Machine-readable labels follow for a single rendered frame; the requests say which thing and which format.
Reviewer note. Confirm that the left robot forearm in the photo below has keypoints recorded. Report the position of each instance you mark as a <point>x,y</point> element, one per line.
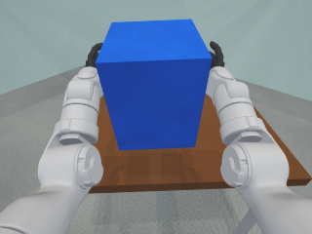
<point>79,114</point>

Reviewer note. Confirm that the table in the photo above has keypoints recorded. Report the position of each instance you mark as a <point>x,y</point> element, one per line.
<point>173,169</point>

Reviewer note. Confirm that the robot left upper arm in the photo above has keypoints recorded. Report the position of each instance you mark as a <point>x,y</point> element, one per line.
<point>66,174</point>

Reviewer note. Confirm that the robot right upper arm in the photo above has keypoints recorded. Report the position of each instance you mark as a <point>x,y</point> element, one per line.
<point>259,171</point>

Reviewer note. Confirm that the robot right hand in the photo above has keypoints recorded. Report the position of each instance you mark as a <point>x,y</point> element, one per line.
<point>217,56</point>

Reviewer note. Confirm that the right robot forearm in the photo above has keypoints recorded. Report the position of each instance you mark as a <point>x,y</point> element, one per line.
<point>235,109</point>

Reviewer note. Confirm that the carton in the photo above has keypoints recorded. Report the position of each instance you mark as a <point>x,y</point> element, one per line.
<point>154,76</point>

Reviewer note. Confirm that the robot left hand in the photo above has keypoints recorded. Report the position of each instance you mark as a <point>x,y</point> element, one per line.
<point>93,55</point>

